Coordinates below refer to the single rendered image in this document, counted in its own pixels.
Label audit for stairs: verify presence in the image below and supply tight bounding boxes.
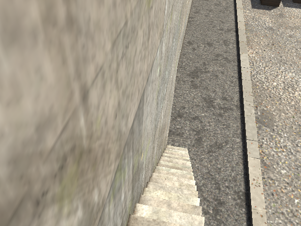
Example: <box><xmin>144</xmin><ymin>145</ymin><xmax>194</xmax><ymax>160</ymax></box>
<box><xmin>126</xmin><ymin>145</ymin><xmax>205</xmax><ymax>226</ymax></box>

